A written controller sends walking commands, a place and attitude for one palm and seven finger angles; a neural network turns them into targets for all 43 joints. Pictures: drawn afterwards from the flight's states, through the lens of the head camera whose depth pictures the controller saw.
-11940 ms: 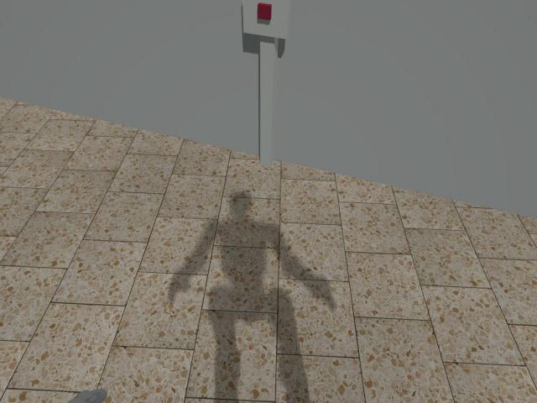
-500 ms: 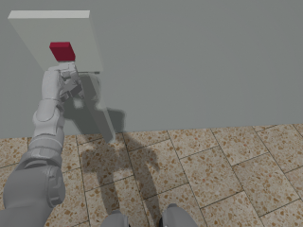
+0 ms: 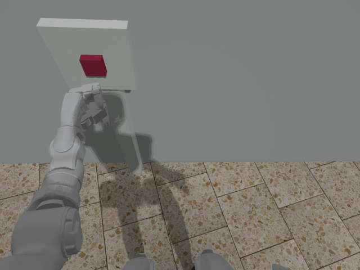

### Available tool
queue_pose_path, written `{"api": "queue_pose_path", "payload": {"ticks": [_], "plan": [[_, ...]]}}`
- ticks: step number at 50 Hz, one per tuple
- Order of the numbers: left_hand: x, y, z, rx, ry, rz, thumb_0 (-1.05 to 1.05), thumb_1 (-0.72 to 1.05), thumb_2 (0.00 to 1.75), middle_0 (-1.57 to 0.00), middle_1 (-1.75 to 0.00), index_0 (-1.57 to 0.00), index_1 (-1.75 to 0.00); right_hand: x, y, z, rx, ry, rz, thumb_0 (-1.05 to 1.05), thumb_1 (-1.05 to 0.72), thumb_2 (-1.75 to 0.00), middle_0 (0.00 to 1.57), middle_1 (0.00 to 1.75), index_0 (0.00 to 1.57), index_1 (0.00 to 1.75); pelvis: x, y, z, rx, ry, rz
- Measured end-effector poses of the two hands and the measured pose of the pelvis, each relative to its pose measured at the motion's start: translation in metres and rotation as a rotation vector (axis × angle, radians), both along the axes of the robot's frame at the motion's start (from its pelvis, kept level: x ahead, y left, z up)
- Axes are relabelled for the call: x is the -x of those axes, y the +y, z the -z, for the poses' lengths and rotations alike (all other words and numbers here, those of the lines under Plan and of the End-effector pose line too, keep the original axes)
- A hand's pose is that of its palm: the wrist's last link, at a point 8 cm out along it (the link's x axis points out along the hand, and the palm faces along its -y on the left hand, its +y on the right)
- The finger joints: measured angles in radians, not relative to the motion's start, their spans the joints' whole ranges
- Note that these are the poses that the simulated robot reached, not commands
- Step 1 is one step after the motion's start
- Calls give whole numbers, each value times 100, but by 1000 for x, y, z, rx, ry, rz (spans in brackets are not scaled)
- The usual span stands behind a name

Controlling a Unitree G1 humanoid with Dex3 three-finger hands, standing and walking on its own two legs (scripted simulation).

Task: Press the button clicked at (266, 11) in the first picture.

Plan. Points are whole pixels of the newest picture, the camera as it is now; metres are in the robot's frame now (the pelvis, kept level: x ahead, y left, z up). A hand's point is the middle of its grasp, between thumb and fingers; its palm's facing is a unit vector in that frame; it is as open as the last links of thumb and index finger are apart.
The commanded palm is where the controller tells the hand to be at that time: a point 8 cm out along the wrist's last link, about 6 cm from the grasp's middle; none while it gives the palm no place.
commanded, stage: press the button with the knuckle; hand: left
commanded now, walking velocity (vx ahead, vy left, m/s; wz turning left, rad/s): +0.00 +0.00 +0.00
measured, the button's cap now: (94, 64) +0.57 +0.19 +0.09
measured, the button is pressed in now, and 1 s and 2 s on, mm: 0 8 0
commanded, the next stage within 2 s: hold the button down briefly in 1.20 s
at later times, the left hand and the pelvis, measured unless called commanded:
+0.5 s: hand (104, 100) +0.48 +0.16 +0.07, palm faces -0.01 -1.00 -0.01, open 3.1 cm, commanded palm +0.45 +0.21 +0.07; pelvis +0.00 +0.00 +0.00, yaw +0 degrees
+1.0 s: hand (108, 88) +0.52 +0.16 +0.06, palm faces -0.01 -1.00 -0.03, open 3.1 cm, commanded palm +0.50 +0.20 +0.07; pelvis -0.01 +0.00 -0.01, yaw +0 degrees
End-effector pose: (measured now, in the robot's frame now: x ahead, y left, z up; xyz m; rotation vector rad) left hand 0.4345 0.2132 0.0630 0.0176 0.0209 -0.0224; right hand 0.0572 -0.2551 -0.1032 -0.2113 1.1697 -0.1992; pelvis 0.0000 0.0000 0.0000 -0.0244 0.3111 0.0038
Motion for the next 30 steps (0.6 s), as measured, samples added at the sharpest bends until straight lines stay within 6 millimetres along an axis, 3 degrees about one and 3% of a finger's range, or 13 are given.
{"api": "queue_pose_path", "payload": {"ticks": [9, 30], "plan": [[7, 6, 2, -4, 2, -10, 2, 90, 90, -130, -150, -130, -150, 4, 9, 2, -14, 22, -1, 0, -90, -90, 20, 30, 20, 30, 0, 4, -1, 5, -12, -5], [-28, 0, -4, -1, 2, -13, 2, 90, 90, -130, -150, -130, -150, 55, 2, 5, 11, 140, 51, 0, -90, -90, 20, 30, 20, 30, 5, 3, 5, 8, 26, 2]]}}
